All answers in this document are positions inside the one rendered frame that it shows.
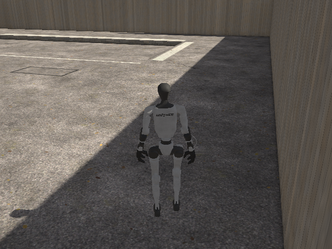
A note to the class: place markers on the robot left upper arm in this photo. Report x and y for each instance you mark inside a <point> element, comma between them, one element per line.
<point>146,119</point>

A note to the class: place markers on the robot right shin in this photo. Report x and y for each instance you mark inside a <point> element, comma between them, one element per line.
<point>176,186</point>

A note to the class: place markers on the right robot hand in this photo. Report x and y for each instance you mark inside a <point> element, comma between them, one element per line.
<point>192,156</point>

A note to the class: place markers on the robot right upper arm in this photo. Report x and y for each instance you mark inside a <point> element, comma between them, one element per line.
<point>183,118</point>

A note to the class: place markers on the robot left forearm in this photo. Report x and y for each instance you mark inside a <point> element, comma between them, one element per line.
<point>142,140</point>

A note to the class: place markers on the robot right forearm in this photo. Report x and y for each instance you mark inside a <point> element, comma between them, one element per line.
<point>188,140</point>

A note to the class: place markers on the robot shin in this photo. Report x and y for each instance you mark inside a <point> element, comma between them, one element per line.
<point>156,192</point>
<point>176,186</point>

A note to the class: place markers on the left robot hand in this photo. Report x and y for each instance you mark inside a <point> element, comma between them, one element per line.
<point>140,156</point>

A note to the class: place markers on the robot left shin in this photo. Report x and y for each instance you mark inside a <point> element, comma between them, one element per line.
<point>156,192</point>

